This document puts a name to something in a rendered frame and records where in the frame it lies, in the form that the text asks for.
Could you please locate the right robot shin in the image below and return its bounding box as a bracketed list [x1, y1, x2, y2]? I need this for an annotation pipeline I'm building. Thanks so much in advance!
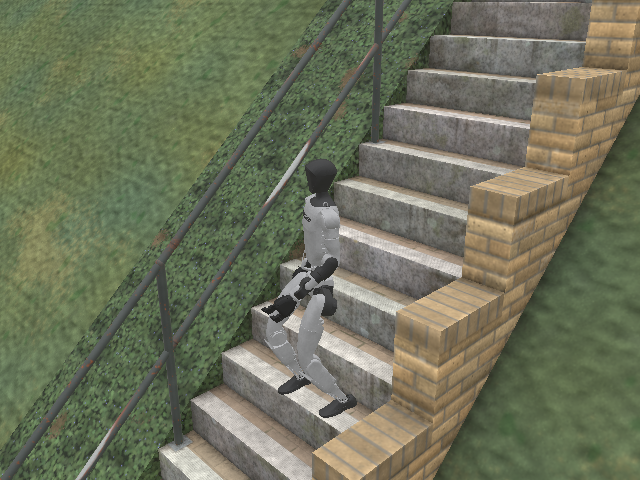
[264, 339, 304, 380]

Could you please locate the robot right foot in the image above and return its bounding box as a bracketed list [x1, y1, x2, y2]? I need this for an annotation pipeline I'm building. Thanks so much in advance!
[278, 372, 311, 395]

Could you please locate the robot left upper arm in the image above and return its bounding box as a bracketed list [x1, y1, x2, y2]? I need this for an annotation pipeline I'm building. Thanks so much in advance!
[320, 208, 340, 269]

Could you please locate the left robot hand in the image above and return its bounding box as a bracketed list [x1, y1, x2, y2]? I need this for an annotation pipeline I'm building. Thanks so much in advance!
[261, 295, 297, 323]

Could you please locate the left robot forearm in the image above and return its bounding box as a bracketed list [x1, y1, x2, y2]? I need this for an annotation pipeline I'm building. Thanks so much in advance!
[289, 257, 338, 303]

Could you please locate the right robot hand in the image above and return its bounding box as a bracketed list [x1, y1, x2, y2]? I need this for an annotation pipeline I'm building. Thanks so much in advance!
[292, 266, 308, 279]

